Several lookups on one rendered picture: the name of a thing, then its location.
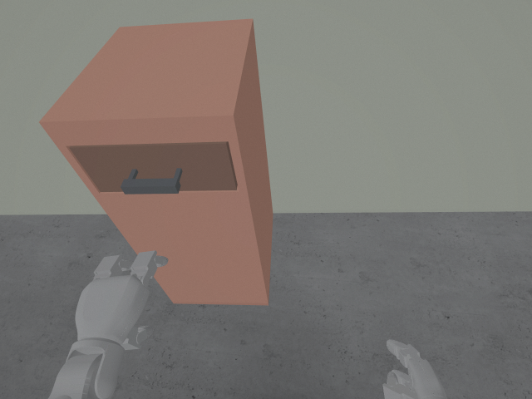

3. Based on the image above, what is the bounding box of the cabinet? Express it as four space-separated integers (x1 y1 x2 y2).
39 19 273 305

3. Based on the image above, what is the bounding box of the robot left hand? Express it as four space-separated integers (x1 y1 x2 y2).
75 250 168 350

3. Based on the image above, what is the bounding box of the left robot forearm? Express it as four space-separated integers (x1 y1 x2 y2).
48 337 125 399

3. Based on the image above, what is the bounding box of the handle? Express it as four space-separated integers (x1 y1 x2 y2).
121 168 182 195

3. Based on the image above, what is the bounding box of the robot right hand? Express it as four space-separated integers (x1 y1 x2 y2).
382 339 447 399

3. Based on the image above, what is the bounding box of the drawer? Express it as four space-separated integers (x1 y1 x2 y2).
69 141 238 192

